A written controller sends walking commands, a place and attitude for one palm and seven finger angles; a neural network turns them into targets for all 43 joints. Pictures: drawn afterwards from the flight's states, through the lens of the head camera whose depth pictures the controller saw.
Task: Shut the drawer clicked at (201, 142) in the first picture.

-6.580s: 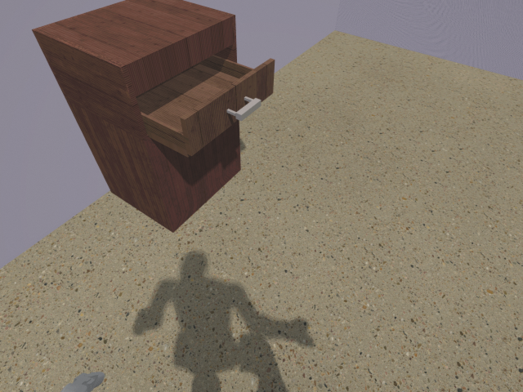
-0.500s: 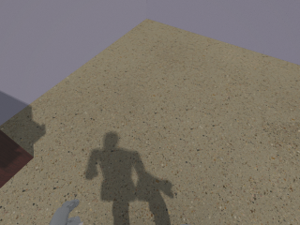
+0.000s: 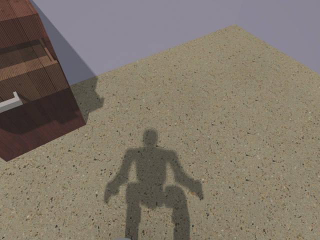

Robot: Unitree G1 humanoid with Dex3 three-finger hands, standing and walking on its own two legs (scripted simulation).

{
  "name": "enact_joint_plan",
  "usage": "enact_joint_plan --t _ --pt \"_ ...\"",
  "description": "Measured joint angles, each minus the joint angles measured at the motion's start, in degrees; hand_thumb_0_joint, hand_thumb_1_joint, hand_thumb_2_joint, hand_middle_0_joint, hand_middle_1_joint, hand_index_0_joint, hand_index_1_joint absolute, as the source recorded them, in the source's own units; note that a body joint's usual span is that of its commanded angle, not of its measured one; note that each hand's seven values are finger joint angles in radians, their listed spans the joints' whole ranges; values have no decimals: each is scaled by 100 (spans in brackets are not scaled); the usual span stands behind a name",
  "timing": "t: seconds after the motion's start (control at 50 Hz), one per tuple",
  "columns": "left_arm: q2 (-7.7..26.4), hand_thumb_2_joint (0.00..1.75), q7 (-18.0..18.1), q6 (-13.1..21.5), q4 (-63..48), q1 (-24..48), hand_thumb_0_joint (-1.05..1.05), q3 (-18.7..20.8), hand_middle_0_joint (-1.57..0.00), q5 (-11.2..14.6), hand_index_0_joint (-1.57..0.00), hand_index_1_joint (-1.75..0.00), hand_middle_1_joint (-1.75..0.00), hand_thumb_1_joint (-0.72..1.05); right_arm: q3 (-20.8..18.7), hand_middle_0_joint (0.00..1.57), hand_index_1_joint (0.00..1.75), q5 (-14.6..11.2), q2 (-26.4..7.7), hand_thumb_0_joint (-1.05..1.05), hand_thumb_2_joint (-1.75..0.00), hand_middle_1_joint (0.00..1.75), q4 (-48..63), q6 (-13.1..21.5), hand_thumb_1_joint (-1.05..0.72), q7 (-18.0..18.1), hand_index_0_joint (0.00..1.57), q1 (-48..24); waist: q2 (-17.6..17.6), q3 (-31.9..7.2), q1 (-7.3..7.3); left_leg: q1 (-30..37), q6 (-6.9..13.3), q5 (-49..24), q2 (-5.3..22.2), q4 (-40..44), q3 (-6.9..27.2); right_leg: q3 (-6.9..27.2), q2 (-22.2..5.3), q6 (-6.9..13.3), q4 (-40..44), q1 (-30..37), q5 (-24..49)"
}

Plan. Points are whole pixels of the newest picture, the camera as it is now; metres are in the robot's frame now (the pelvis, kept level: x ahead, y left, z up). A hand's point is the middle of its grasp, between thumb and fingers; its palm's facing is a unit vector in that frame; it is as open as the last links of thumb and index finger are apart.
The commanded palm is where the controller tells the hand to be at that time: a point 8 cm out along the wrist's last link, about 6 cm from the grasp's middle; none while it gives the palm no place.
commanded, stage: turn to face it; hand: left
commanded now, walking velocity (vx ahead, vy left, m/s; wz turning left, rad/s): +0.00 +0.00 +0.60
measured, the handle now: (2, 102) +0.54 +0.64 -0.12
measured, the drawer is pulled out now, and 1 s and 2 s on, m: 0.20 0.20 0.20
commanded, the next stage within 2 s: take the last steps up to it in 0.88 s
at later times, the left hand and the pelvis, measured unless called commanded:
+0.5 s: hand out of the picture +0.07 +0.21 -0.12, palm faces +0.28 -0.91 -0.30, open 7.4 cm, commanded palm none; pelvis -0.01 -0.03 +0.01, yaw +16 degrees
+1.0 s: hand out of the picture -0.16 +0.17 -0.17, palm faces +0.56 -0.79 -0.25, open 7.4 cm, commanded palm none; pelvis -0.05 -0.02 +0.01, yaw +31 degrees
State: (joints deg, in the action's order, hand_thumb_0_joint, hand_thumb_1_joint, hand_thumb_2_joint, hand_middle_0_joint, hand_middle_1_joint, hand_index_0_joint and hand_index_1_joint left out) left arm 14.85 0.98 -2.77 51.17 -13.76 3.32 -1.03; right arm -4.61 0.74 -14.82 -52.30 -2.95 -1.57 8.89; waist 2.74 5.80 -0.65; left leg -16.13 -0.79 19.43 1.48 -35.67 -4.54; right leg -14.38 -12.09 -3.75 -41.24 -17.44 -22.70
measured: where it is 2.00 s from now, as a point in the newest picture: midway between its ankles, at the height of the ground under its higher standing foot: outside the picture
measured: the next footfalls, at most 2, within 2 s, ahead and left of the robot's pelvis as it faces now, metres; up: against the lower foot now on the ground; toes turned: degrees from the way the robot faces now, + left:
right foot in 0.50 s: +0.06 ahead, -0.13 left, +0.00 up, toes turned +15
left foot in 0.96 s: -0.09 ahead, +0.08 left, +0.00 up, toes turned +33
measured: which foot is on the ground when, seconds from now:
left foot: down 0.00-0.50, up 0.52-0.94, down 0.96-1.00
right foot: up 0.00-0.48, down 0.50-0.96, up 0.98-1.00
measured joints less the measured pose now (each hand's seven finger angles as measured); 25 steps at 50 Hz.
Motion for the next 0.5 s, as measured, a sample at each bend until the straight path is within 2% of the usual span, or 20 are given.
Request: enact_joint_plan --t 0.02,0.06,0.12,0.18,0.28,0.38,0.44,0.48,0.5 --pt "81 90 9 -78 60 24 1 39 -21 8 -20 -30 -30 90 17 20 30 3 51 1 -89 30 22 52 -91 13 20 -52 87 27 -23 -82 132 51 -60 -138 19 284 64 -45 -510 -222 -444" --pt "189 90 30 -201 148 58 1 100 -20 2 -20 -30 -30 90 83 20 30 14 134 1 -89 30 72 123 -91 49 20 -78 154 34 -68 -85 260 41 -93 -141 82 690 292 -79 -1469 -615 -762" --pt "212 90 6 -222 213 143 1 135 -20 13 -20 -30 -30 90 145 20 30 27 191 0 -89 30 101 145 -90 142 20 -28 77 -17 -46 49 290 -208 -136 228 278 979 528 -129 -2288 -979 -407" --pt "177 90 -32 -153 149 224 1 115 -20 23 -20 -30 -30 91 185 20 30 23 215 0 -89 30 75 132 -90 171 20 23 -13 -70 -35 185 333 -454 -222 600 458 1166 624 -178 -2404 -1096 -61" --pt "96 90 -14 -110 32 400 1 80 -20 38 -20 -30 -30 90 205 20 30 34 274 1 -89 30 42 107 -90 160 21 134 -108 -159 39 250 343 -671 -375 867 749 1356 726 -229 -1847 -923 -6" --pt "-22 90 13 -89 -92 626 1 35 -20 66 -20 -30 -30 90 171 20 30 58 287 1 -89 30 10 64 -90 149 21 258 -240 -182 179 130 268 -753 -496 825 1064 1441 903 -186 -1023 -582 -228" --pt "-116 90 24 -28 -198 720 1 -15 -20 99 -20 -30 -30 90 125 20 30 65 240 1 -89 30 -25 7 -90 145 21 327 -371 -183 254 -12 173 -764 -559 697 1275 1447 1052 -117 -267 -247 -176" --pt "-162 90 25 48 -275 717 1 -49 -20 115 -20 -30 -30 90 84 20 30 48 198 1 -89 30 -47 -34 -90 139 21 381 -439 -212 268 -152 81 -726 -625 524 1403 1408 1125 -66 540 113 217" --pt "-186 90 31 104 -310 690 1 -64 -20 103 -20 -30 -30 90 58 20 30 23 166 1 -89 30 -52 -49 -90 133 21 416 -481 -240 251 -262 27 -665 -660 350 1459 1368 1132 36 948 282 424"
